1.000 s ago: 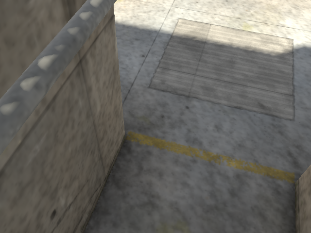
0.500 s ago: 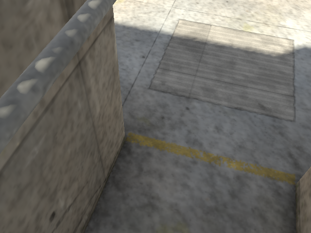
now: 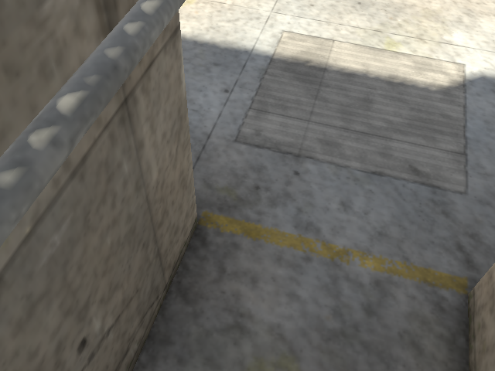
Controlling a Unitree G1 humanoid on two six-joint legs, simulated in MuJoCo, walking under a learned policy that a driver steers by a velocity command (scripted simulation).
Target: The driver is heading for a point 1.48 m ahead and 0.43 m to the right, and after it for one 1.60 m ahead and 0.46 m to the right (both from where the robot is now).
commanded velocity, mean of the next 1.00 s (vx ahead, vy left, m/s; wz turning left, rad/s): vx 0.00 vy -0.01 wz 0.00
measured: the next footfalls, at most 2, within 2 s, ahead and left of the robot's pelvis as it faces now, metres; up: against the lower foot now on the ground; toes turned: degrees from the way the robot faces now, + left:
right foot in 1.42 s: +0.21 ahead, -0.26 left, +0.00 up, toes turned -3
left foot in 1.88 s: +0.49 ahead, -0.07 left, +0.00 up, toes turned +2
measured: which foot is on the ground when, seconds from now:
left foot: down 0.00-1.00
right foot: down 0.00-1.00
